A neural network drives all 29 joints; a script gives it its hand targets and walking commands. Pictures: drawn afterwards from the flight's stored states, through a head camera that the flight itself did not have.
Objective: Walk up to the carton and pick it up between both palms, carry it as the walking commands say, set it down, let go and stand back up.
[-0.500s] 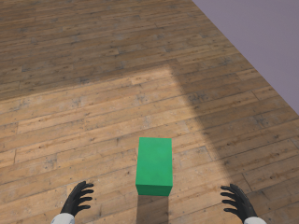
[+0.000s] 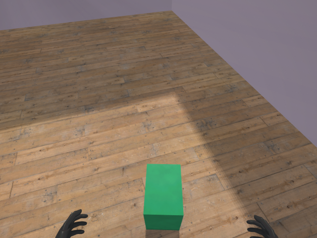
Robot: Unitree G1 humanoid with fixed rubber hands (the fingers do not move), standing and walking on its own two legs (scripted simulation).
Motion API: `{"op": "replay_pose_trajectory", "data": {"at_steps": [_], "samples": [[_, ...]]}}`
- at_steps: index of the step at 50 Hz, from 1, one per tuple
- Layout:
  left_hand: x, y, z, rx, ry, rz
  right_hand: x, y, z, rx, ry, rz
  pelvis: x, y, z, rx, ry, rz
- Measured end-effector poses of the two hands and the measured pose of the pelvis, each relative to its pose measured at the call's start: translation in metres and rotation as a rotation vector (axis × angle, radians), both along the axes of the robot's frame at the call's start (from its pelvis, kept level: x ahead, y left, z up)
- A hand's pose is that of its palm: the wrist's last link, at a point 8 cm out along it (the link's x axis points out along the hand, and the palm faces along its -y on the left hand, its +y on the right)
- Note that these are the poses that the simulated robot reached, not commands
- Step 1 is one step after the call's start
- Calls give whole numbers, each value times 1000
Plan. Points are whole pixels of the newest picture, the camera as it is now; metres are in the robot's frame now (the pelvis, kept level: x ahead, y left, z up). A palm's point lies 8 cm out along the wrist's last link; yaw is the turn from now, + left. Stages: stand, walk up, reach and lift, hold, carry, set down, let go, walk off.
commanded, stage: stand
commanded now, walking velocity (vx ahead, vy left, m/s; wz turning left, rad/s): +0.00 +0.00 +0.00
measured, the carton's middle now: (163, 197) +0.45 +0.00 -0.63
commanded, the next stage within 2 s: none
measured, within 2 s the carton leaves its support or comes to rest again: neither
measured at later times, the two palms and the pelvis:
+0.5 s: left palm out of the picture +0.08 +0.29 -0.10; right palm out of the picture +0.10 -0.29 -0.10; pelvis +0.00 +0.00 +0.01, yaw +1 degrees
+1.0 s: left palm out of the picture +0.04 +0.29 -0.10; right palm out of the picture +0.05 -0.30 -0.11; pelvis -0.01 +0.00 +0.01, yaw +1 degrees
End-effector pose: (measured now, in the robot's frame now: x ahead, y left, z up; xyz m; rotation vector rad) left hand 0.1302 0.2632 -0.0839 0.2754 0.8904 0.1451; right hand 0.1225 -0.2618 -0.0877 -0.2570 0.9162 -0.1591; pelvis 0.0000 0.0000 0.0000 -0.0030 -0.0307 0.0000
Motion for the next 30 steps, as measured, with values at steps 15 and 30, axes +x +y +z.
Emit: {"op": "replay_pose_trajectory", "data": {"at_steps": [15,30], "samples": [[-41,27,-14,65,144,62,-18,-26,-9,-62,101,-32,9,-1,3,0,20,9],[-57,25,-17,60,185,62,-32,-27,-13,-53,143,-29,0,-3,6,3,5,12]]}}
